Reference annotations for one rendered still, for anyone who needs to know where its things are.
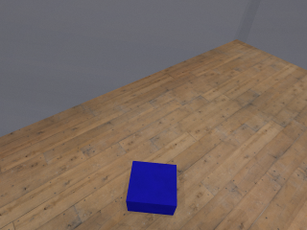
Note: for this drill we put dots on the carton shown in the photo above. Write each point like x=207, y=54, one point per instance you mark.
x=152, y=188

